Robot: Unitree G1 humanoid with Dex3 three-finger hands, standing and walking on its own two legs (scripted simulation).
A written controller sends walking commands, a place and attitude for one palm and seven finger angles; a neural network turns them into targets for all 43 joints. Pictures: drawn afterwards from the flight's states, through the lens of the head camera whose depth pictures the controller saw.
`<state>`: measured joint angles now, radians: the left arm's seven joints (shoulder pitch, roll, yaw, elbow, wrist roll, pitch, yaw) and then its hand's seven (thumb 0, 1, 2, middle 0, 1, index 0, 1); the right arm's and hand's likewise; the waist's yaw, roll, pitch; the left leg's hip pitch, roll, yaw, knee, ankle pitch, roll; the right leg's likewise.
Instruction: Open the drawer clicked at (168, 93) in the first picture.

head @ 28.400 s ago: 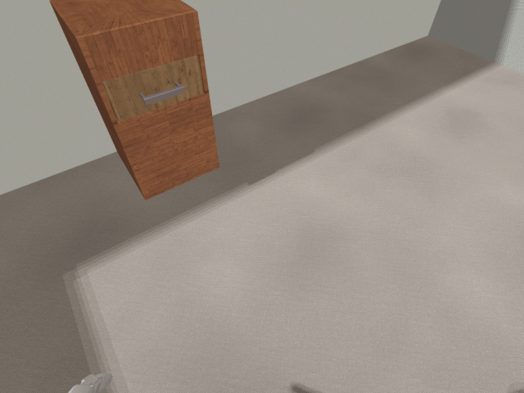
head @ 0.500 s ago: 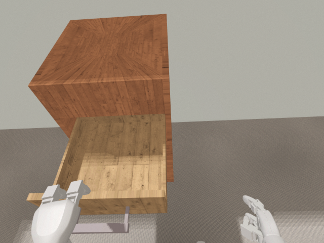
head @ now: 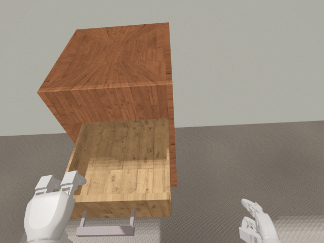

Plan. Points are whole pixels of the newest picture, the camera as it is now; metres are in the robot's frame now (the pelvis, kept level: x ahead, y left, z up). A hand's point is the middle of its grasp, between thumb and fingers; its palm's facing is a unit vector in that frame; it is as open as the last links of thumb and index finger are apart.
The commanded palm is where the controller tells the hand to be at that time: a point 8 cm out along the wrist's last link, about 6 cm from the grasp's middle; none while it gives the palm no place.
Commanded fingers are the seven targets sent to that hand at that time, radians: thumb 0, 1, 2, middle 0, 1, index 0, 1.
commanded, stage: draw the hand back to the body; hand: left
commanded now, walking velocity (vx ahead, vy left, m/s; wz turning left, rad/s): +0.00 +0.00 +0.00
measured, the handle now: (107, 222) +0.20 +0.21 -0.17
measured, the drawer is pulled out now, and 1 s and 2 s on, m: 0.30 0.30 0.30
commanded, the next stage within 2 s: step back with the hand held close in 1.36 s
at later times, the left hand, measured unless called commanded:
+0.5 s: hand (57, 200) +0.18 +0.23 +0.09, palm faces +0.31 -0.75 -0.58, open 13.7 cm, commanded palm +0.14 +0.26 +0.14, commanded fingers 0.00 -0.22 0.42 -0.28 -1.02 -0.28 -1.02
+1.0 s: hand (27, 178) +0.18 +0.23 +0.19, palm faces +0.42 -0.80 -0.43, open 10.0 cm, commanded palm +0.13 +0.28 +0.22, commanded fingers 0.00 0.65 0.80 -0.22 -0.46 -0.22 -0.46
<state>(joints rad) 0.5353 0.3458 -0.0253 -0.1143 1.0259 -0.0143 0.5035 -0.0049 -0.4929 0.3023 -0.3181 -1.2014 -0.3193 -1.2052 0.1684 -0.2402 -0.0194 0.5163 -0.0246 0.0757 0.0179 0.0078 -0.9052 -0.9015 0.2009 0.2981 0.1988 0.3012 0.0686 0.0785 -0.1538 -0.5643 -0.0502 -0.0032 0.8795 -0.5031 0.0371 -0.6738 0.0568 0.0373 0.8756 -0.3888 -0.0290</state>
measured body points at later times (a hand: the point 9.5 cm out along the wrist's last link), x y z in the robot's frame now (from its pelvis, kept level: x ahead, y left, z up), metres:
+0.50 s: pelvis +0.02 +0.00 +0.03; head +0.02 -0.03 +0.47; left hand +0.16 +0.27 +0.13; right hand +0.22 -0.20 -0.06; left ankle -0.04 +0.10 -0.69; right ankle +0.02 -0.10 -0.69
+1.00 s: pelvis +0.02 -0.01 +0.04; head +0.02 -0.04 +0.49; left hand +0.16 +0.27 +0.21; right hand +0.23 -0.21 -0.04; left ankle -0.04 +0.10 -0.69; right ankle +0.02 -0.10 -0.69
